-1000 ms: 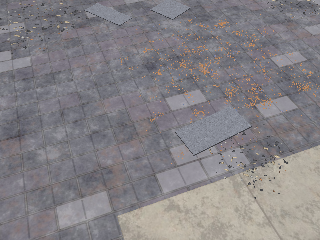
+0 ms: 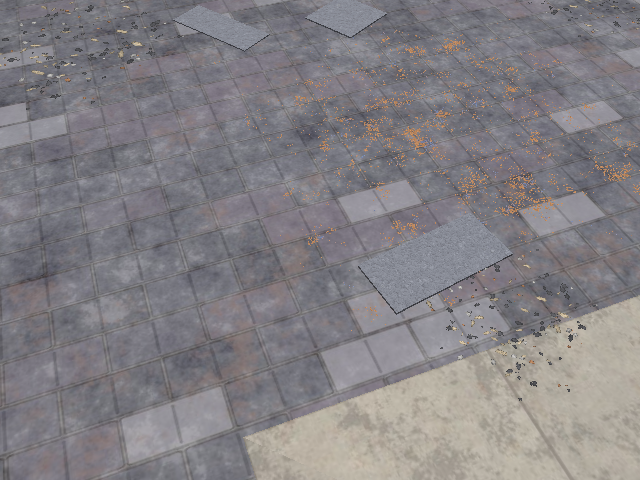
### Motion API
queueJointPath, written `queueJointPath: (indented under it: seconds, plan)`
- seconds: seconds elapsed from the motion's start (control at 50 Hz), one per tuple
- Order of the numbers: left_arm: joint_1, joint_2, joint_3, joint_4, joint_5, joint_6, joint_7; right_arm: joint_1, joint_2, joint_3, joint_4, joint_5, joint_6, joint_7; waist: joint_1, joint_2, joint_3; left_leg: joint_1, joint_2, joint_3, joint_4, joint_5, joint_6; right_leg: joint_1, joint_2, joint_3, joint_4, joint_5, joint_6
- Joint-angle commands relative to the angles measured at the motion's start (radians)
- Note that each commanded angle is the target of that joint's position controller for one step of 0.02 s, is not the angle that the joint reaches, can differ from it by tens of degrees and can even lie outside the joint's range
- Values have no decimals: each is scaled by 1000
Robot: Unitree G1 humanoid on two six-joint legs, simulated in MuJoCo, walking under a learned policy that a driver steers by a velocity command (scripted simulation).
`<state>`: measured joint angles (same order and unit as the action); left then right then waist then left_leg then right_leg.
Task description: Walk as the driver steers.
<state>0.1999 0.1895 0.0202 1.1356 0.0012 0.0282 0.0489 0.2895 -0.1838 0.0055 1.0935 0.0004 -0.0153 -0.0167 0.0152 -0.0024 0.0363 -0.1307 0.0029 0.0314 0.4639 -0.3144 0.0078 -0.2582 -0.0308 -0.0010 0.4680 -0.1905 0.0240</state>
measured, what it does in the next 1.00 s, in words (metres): walks ahead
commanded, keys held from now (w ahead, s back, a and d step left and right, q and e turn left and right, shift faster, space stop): no key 0.46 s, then w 0.54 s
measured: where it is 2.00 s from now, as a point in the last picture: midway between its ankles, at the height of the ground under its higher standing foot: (340, 370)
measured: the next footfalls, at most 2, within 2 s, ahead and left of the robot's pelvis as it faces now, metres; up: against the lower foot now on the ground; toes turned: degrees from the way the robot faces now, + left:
left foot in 1.24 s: +0.49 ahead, +0.11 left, +0.00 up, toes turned +4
right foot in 1.80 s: +0.81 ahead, -0.13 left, +0.00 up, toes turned -3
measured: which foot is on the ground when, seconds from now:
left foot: down 0.00-0.74, up 0.76-1.00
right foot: down 0.00-1.00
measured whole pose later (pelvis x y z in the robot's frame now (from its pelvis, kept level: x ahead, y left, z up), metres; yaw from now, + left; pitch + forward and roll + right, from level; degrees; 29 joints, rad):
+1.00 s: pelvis +0.16 -0.04 +0.01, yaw +1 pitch +0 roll -1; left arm 0.51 0.13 -0.01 1.13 0.01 -0.11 0.00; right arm 0.13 -0.25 -0.06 0.93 0.03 -0.06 0.02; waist 0.07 0.05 -0.01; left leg -0.70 0.12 0.00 1.04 -0.09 0.05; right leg 0.05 0.05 -0.08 0.20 -0.25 -0.05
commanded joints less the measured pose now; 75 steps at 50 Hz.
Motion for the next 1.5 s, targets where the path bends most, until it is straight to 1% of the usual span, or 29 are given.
queueJointPath:
  seconds: [0.02,0.46,0.5,0.54,0.56,0.6,0.62,0.66,0.7,0.72,0.74,0.76,0.78,0.82,0.84,0.88,0.94,1.02,1.14,1.18,1.22,1.24,1.26,1.28,1.3,1.32,1.36,1.4,1.5]
  plan:
    - [33,92,12,-17,0,-5,3,68,-89,-14,-15,1,-5,-2,0,5,17,-146,35,-28,-119,102,19,105,-14,13,-46,120,-36]
    - [76,76,9,-11,-3,-5,8,120,-67,-15,-14,3,-6,-3,-1,5,25,-141,33,-26,-117,131,21,102,-14,13,-42,135,-33]
    - [100,67,9,2,-8,-3,9,144,-77,-21,-5,7,-2,-7,-3,27,11,-142,25,-31,-139,-122,43,94,31,-38,2,-92,-34]
    - [74,70,15,-11,-12,-13,6,146,-132,-42,-24,18,0,-13,-21,103,91,-166,108,-160,-214,-451,114,-58,78,-97,131,-307,-38]
    - [31,45,9,-30,-9,-26,2,174,-176,-57,-26,25,-2,-12,-44,157,132,-143,209,-291,-277,-544,168,-164,75,-109,239,-283,-44]
    - [-32,43,6,-74,-24,-65,-19,174,-188,-71,-35,20,-21,-13,-56,187,203,-116,362,-471,-350,-484,255,-320,-9,-33,421,-277,-78]
    - [-32,55,9,-88,-36,-80,-28,154,-168,-69,-46,9,-30,-8,-43,170,204,-67,365,-459,-335,-393,249,-370,-37,-10,433,-329,-96]
    - [0,56,11,-90,-43,-105,-40,93,-164,-74,-72,27,-33,-2,-7,133,169,-45,297,-326,-278,-246,189,-270,-46,-22,236,-316,-120]
    - [160,48,26,-10,-33,-116,-43,70,-169,-75,-85,40,-22,2,49,95,89,-183,190,-185,-161,-152,148,100,59,-128,19,-57,-91]
    - [262,63,40,22,-27,-113,-43,54,-169,-72,-95,36,-24,2,92,73,49,-249,149,-135,-43,-33,130,242,69,-108,4,-28,-82]
    - [414,137,65,45,-22,-116,-37,16,-111,-56,-113,21,-28,7,156,-129,-6,-392,51,-7,322,21,69,399,-116,159,-116,-119,-136]
    - [536,243,79,57,-15,-132,-46,18,-41,-40,-152,26,-51,6,162,-332,-67,-612,-69,-3,621,-213,24,513,-338,647,-295,-239,-284]
    - [455,188,56,43,1,-150,-49,-15,-66,-46,-166,49,-69,11,114,-200,-17,-688,-12,-126,796,-218,39,449,-381,712,-321,-308,-310]
    - [268,111,25,-20,-3,-158,-58,-54,-110,-56,-176,54,-90,23,51,-61,77,-731,87,-127,834,-26,74,343,-317,465,-332,-227,-252]
    - [225,90,13,-42,-1,-152,-64,-46,-116,-64,-164,39,-90,21,28,-45,84,-705,118,-110,793,43,82,296,-273,359,-336,-135,-226]
    - [247,43,-7,-46,7,-139,-62,-34,-127,-79,-148,38,-74,30,13,-74,67,-626,133,-73,729,116,76,245,-193,195,-349,34,-190]
    - [313,71,-16,-36,11,-150,-52,-125,-96,-76,-187,30,-46,36,16,-51,92,-684,132,-43,670,207,44,237,-184,131,-381,135,-211]
    - [323,94,-19,-62,14,-145,-35,-334,-71,-55,-272,20,-57,45,52,-54,122,-638,101,5,390,334,24,195,-163,58,-422,171,-200]
    - [370,140,5,-60,0,-118,-23,-427,-101,-54,-316,30,-75,74,41,-83,150,-566,67,6,141,322,58,340,-212,8,-362,320,-175]
    - [346,171,18,-69,1,-107,-23,-367,-135,-67,-310,29,-84,79,-13,-115,85,-436,22,27,120,257,80,382,-227,0,-256,578,-158]
    - [301,176,22,-88,18,-83,-23,-58,-224,-114,-220,34,-84,72,-168,-126,-110,-55,-46,64,120,230,127,314,-173,-47,113,853,-120]
    - [302,135,2,-121,28,-89,-30,127,-312,-136,-171,27,-82,58,-218,-22,-249,270,142,-164,143,216,188,53,-110,-67,452,538,-86]
    - [468,-66,-48,-123,12,-112,-54,197,-371,-139,-147,3,-82,67,-103,311,-474,577,410,-741,-56,-40,389,-288,110,13,842,-331,-37]
    - [373,31,-27,-125,-25,-148,-61,147,-264,-112,-148,1,-83,69,-145,228,-429,516,377,-837,-202,-81,353,-386,89,154,983,-353,-66]
    - [257,94,-8,-169,-49,-164,-65,44,-208,-95,-153,7,-87,68,-117,184,-241,361,349,-649,-193,-16,302,-473,37,116,1008,-283,-89]
    - [192,125,-1,-183,-43,-170,-53,-66,-162,-78,-180,5,-94,67,-84,41,-183,193,320,-502,-202,126,265,-425,-29,101,947,-180,-98]
    - [185,115,16,-195,-25,-147,-40,-134,-116,-59,-169,-18,-107,71,-8,34,-126,-36,247,-310,-247,297,230,-284,-102,94,842,-86,-97]
    - [211,81,19,-197,-27,-121,-41,-106,-109,-53,-140,-13,-107,65,22,65,-83,-106,215,-228,-299,315,240,-252,-113,78,766,-87,-94]
    - [36,110,39,-266,-8,-104,-33,1,-175,-62,-104,-9,-98,27,-11,43,20,-88,213,-173,-376,225,247,-439,-138,47,497,101,-48]
Velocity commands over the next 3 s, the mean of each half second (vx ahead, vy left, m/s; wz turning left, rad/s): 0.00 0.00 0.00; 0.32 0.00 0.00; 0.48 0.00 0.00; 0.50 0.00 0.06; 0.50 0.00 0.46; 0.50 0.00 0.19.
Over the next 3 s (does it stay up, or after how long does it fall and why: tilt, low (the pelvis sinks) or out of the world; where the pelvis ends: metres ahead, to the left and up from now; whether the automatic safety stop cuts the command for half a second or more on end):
stays up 1.33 0.07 0.00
